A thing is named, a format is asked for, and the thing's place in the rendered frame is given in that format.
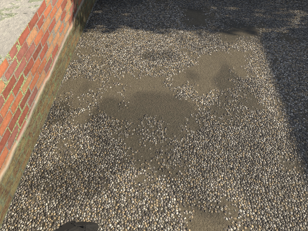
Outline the left robot hand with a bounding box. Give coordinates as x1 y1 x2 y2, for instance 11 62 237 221
55 220 99 231

